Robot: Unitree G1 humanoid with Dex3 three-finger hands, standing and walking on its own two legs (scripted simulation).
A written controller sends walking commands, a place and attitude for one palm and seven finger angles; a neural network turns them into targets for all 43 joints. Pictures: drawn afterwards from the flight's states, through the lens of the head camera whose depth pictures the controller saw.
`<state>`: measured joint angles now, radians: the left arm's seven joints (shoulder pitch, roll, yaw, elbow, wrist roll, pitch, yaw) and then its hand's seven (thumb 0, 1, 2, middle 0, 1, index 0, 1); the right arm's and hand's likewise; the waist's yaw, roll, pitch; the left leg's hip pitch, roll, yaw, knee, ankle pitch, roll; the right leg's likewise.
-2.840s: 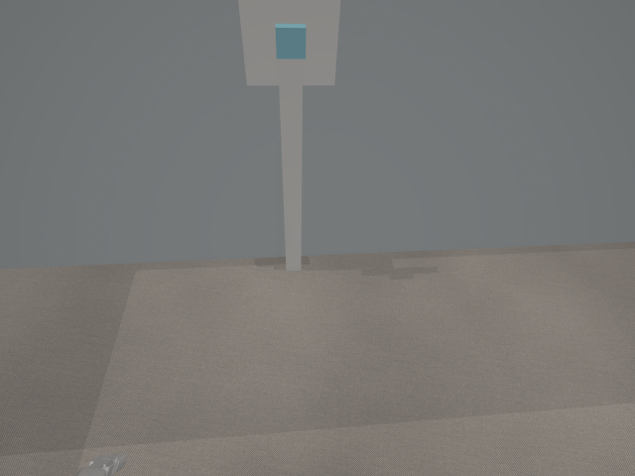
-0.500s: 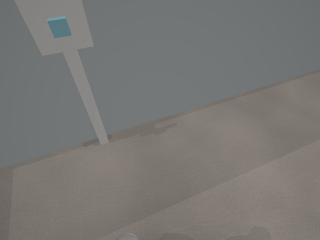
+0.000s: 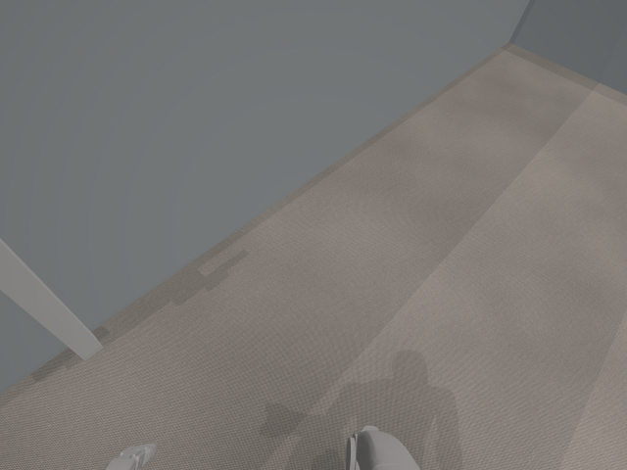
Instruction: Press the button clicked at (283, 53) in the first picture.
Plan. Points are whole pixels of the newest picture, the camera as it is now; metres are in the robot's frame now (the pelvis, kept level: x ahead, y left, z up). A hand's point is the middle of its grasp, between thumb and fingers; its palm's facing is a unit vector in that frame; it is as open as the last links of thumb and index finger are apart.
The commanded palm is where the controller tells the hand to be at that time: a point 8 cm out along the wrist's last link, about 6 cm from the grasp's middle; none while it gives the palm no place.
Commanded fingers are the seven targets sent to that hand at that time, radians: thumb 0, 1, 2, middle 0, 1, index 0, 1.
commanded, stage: walk to a spot facing it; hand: left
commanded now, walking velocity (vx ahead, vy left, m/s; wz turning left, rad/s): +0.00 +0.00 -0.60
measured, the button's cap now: out of the picture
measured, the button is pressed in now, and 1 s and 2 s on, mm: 0 0 0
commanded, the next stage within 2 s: turn to face it in 0.26 s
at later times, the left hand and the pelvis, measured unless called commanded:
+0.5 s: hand (188, 386) +0.25 +0.19 -0.17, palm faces -0.21 -0.95 -0.24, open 7.4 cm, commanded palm none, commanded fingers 0.00 0.90 0.90 -0.20 -0.30 -0.20 -0.30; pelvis +0.13 +0.02 +0.00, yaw -14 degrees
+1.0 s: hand (167, 375) +0.26 +0.23 -0.16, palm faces -0.02 -0.97 -0.25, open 7.4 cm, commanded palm none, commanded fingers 0.00 0.90 0.90 -0.20 -0.30 -0.20 -0.30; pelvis +0.14 +0.03 +0.00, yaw -2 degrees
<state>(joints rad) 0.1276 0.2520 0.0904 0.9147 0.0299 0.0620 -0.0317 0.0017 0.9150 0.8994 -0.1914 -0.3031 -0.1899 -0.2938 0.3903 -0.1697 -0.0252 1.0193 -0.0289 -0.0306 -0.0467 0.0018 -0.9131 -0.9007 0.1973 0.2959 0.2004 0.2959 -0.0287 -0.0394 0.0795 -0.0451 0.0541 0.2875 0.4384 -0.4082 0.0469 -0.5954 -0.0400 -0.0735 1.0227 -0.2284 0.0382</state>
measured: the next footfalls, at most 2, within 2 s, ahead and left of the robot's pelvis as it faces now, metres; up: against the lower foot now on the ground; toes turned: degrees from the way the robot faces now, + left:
right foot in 0.16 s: +0.14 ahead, -0.10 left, +0.00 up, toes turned -12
left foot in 0.54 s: +0.23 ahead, +0.14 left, +0.00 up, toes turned -9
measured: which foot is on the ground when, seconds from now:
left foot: down 0.00-0.14, up 0.16-0.52, down 0.54-1.00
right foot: up 0.00-0.14, down 0.16-0.56, up 0.58-1.00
